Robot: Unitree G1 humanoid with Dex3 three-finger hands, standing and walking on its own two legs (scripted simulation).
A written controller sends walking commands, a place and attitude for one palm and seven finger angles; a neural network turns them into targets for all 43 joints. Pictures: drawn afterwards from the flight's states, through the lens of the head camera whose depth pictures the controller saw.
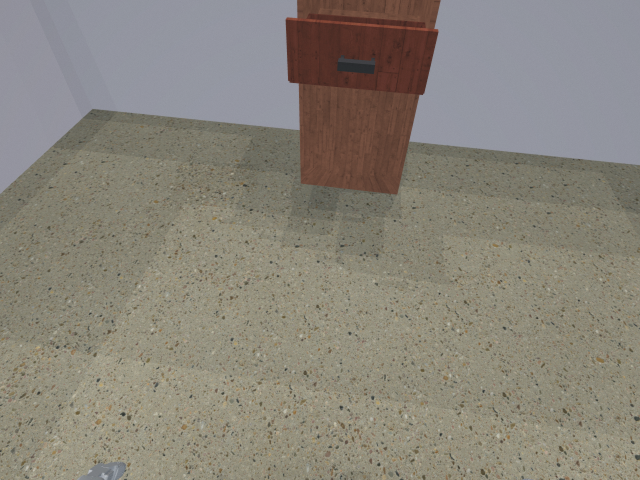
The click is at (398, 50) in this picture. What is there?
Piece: drawer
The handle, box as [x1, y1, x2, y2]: [337, 55, 374, 73]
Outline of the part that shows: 338,59 337,70 373,73 374,58 371,58 370,61 344,59 344,55 341,55 341,57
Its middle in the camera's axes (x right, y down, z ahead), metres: +0.10 -0.52 +1.13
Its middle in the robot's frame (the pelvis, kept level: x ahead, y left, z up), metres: +1.20 -0.04 -0.01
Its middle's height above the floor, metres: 0.76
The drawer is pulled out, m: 0.30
